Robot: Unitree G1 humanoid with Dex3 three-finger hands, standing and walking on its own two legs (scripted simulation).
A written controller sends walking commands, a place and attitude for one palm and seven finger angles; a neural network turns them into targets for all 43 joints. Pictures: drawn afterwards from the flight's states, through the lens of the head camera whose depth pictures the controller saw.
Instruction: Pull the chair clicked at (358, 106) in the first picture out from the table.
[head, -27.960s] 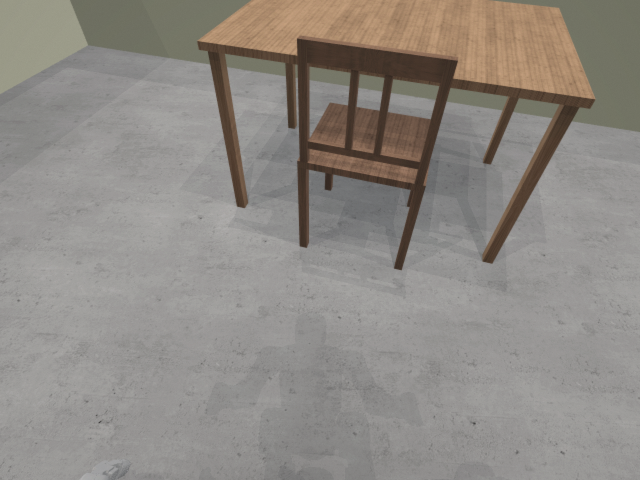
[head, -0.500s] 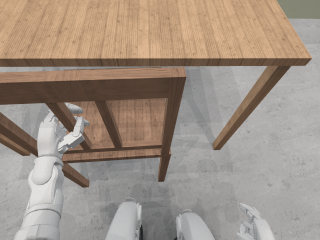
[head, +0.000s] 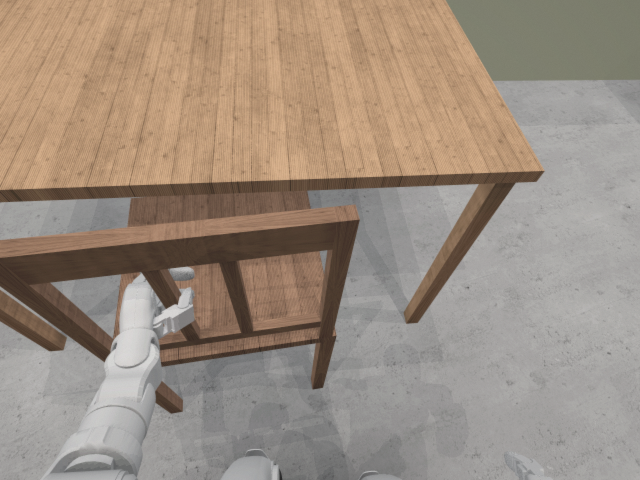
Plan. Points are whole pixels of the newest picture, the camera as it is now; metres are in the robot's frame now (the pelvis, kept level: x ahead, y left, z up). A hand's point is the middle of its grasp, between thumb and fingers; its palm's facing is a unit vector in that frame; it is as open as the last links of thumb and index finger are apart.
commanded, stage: step backward, pulling the chair out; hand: left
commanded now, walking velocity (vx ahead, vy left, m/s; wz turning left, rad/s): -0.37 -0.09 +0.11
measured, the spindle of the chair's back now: (176, 305) +0.37 +0.21 -0.09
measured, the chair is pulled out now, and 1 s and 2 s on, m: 0.05 0.12 0.12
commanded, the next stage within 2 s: none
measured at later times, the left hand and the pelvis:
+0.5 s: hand (206, 354) +0.28 +0.15 -0.06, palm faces +0.15 -0.98 -0.16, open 5.2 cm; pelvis -0.04 -0.02 +0.01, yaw +1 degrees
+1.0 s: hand (207, 355) +0.28 +0.15 -0.06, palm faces +0.15 -0.98 -0.16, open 5.2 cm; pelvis -0.05 -0.02 +0.01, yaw +1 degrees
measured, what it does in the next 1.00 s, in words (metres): stands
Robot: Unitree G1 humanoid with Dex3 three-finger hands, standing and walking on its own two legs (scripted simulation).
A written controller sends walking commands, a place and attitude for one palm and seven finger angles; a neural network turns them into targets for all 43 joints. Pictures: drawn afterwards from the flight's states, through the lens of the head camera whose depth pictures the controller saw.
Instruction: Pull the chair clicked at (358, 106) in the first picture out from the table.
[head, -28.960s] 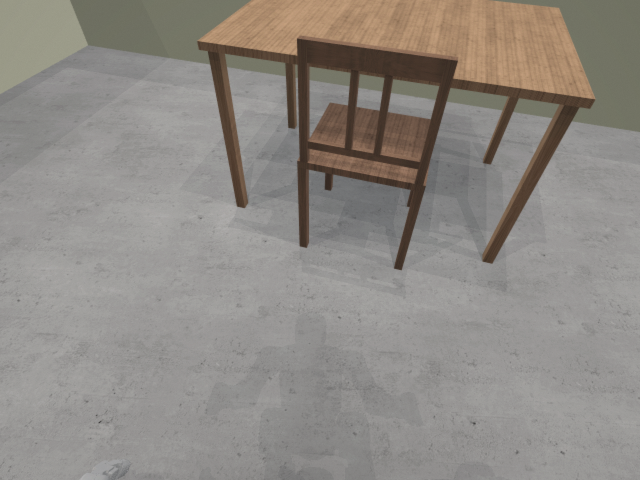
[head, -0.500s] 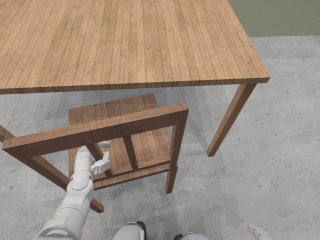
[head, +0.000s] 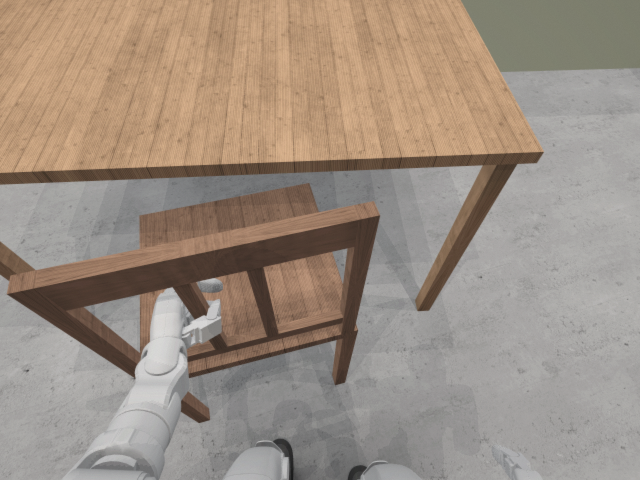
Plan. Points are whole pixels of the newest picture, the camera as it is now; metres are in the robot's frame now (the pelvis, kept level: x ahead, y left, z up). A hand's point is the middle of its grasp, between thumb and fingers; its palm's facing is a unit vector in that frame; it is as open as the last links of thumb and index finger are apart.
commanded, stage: step backward, pulling the chair out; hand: left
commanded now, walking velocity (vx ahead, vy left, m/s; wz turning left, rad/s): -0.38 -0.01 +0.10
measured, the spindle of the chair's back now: (204, 316) +0.35 +0.19 -0.10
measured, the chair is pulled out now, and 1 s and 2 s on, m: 0.12 0.12 0.12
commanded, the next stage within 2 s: stop walking, hand still on the chair in 1.28 s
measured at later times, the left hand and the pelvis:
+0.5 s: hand (213, 320) +0.33 +0.16 -0.07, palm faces +0.11 -0.98 -0.16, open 5.2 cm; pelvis +0.00 +0.01 +0.00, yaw +0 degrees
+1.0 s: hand (213, 319) +0.33 +0.16 -0.07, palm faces +0.12 -0.98 -0.17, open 5.3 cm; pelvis +0.01 +0.00 +0.00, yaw +0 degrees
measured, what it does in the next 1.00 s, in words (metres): stands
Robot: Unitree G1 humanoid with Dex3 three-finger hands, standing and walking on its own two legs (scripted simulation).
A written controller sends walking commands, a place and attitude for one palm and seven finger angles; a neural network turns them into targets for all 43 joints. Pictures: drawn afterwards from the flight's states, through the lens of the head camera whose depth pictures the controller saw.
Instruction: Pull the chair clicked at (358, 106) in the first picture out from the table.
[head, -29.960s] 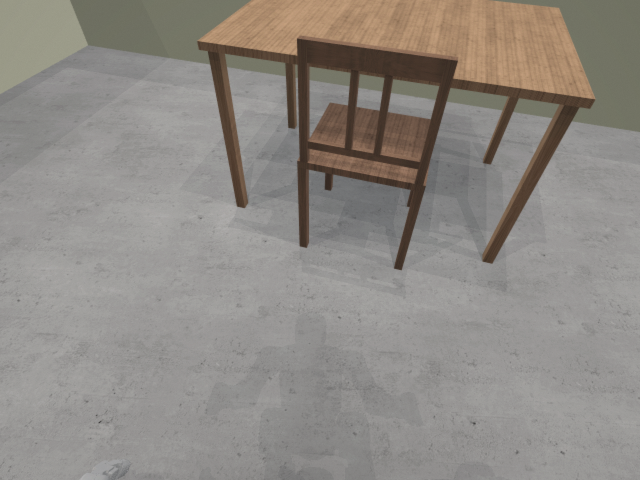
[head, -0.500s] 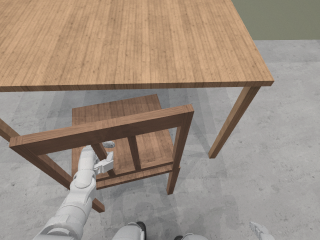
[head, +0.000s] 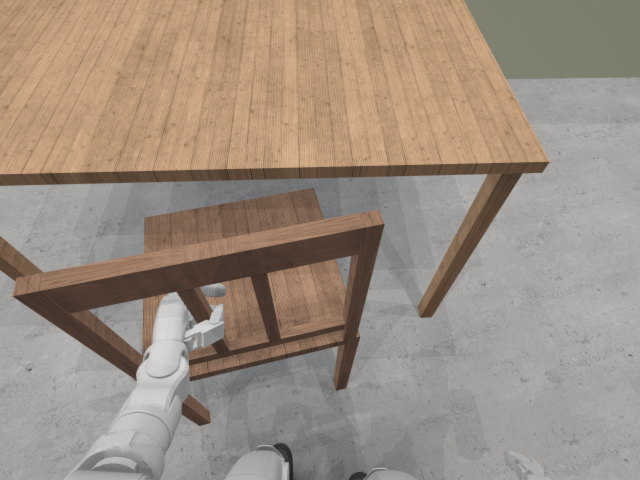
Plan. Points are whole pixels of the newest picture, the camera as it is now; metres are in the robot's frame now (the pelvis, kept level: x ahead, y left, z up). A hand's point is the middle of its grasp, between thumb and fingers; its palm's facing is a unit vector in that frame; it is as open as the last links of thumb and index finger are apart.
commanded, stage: step backward, pulling the chair out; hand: left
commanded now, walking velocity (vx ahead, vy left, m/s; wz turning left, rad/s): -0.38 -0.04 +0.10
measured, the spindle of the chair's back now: (207, 320) +0.34 +0.19 -0.10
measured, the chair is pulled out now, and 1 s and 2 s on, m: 0.12 0.12 0.12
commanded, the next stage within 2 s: stop walking, hand still on the chair in 0.28 s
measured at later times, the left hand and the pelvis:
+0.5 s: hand (216, 324) +0.32 +0.16 -0.07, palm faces +0.12 -0.98 -0.16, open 5.3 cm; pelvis +0.00 +0.00 +0.00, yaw +0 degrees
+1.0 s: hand (215, 320) +0.33 +0.16 -0.06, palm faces +0.14 -0.98 -0.15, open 5.5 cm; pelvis +0.07 -0.01 +0.01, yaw +0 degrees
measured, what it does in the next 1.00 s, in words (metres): shifts its weight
